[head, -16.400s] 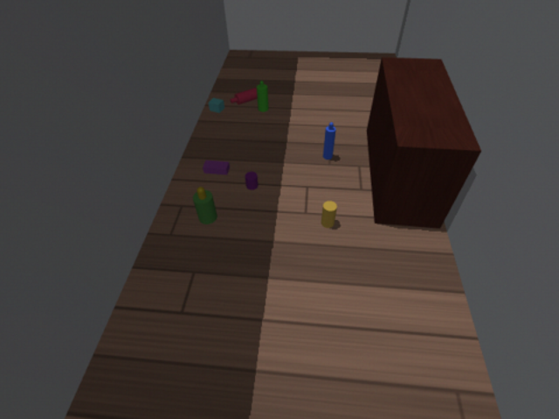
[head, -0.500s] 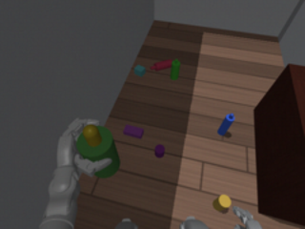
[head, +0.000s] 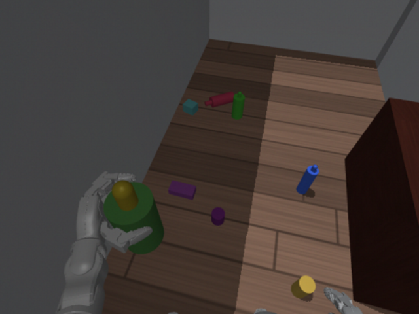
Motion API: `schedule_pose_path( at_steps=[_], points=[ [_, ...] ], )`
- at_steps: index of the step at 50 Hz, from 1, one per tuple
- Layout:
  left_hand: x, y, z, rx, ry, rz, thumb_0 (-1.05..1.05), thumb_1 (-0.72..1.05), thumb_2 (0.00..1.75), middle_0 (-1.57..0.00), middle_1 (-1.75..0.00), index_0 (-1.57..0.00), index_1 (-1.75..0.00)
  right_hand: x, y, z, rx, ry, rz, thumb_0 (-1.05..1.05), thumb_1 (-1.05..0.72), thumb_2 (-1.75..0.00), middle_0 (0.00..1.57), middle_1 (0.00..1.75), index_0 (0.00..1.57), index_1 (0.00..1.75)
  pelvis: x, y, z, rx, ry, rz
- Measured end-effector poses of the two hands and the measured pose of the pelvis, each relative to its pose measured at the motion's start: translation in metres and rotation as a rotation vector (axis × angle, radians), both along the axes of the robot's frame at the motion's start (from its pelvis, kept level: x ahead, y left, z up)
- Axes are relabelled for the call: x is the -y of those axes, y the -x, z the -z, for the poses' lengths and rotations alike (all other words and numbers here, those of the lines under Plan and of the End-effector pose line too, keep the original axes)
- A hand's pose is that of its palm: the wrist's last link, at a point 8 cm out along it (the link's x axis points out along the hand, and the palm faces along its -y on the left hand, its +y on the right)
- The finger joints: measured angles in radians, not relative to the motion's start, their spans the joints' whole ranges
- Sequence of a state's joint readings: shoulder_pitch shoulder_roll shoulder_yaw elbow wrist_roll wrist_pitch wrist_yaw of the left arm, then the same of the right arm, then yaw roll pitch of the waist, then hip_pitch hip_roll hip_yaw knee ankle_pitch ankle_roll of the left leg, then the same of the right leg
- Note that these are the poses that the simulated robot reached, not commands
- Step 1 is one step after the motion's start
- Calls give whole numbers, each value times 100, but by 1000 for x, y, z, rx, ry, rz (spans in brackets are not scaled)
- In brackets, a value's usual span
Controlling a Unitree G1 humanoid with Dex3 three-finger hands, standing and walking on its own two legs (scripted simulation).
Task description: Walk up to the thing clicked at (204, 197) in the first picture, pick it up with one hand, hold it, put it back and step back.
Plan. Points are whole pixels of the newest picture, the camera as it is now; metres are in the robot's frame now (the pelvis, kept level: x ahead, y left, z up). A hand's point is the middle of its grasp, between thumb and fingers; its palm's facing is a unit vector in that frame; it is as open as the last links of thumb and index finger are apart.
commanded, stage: hold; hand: left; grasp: from the side
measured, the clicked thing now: (134, 213) +0.33 +0.16 +0.00
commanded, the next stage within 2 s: none
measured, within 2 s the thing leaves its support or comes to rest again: neither
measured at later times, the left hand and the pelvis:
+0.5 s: hand (119, 209) +0.32 +0.18 +0.03, palm faces +0.11 -0.99 -0.05, open 11.9 cm; pelvis +0.00 +0.01 +0.01, yaw +0 degrees
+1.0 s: hand (120, 216) +0.30 +0.18 +0.04, palm faces +0.11 -0.99 -0.05, open 11.9 cm; pelvis -0.01 +0.00 +0.01, yaw +0 degrees
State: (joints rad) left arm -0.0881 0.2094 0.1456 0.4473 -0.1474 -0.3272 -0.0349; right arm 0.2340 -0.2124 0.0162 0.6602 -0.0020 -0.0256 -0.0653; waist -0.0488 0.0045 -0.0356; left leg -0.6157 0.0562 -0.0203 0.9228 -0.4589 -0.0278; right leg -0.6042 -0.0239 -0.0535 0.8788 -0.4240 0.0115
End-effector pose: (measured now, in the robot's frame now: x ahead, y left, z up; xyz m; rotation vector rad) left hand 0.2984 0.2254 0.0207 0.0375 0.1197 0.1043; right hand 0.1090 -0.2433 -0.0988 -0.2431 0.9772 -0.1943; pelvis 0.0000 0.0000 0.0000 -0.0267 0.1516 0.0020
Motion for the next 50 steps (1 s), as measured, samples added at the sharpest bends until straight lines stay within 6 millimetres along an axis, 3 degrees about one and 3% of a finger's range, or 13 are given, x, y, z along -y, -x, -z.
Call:
schedule_pose_path(
  at_steps=[27,50],
  points=[
    [-5,7,-20,23,-11,-7,-5,-61,101,-60,-95,-64,-98,-11,0,-9,16,-23,1,1,-93,-91,21,30,20,30,-7,-2,-10,47,2,0],
    [-2,22,-21,29,-12,-10,-5,-60,101,-60,-96,-63,-99,-5,0,-12,44,-24,-19,1,-93,-91,21,30,20,30,-1,7,-11,65,-5,-5]
  ],
)
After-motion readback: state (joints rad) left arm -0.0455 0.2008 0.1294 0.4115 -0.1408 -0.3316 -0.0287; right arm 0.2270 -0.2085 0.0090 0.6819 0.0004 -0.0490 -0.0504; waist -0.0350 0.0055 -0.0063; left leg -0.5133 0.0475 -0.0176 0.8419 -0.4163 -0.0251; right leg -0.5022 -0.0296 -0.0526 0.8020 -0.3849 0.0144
